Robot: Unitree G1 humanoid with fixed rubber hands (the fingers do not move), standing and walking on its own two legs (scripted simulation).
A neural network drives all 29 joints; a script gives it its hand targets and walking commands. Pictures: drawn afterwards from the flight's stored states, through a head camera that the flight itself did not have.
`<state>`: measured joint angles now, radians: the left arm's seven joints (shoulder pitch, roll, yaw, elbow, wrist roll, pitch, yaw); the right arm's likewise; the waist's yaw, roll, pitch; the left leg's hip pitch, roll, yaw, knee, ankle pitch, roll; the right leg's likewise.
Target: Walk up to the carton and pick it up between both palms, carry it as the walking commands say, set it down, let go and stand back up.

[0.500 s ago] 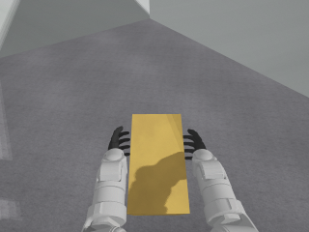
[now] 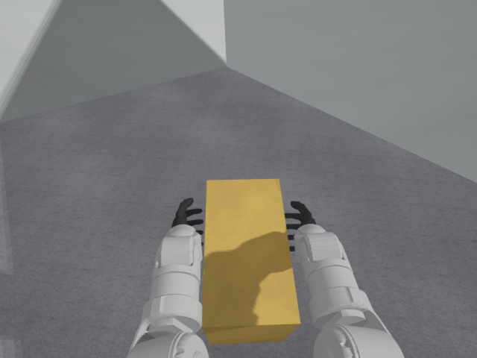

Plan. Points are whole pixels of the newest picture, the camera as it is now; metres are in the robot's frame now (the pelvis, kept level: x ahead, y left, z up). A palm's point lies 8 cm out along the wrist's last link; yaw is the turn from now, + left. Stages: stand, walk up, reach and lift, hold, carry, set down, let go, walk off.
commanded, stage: reach and lift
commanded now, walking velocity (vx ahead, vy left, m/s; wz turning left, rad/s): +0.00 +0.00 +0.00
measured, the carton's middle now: (244, 261) +0.33 +0.03 -0.02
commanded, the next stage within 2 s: hold in 1.20 s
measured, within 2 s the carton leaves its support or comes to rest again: neither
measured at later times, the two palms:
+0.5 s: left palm (193, 232) +0.33 +0.12 +0.07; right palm (317, 241) +0.32 -0.11 +0.06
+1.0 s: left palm (188, 238) +0.32 +0.13 +0.07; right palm (318, 246) +0.31 -0.10 +0.06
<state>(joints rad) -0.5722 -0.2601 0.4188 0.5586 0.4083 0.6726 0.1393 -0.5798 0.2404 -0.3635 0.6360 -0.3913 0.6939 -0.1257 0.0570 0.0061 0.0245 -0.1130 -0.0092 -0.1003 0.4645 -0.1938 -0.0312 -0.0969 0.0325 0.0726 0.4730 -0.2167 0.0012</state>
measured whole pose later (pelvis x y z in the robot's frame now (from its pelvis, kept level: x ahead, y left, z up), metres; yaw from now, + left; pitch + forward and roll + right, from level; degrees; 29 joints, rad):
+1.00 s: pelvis +0.00 +0.01 +0.00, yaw +0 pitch -9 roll +0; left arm -0.49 -0.23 0.30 0.51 0.35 0.71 0.12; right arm -0.47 0.22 -0.28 0.52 -0.34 0.75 -0.10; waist 0.00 0.00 0.00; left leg -0.11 -0.02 -0.09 0.46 -0.19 -0.01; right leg -0.08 0.02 0.09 0.45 -0.21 0.02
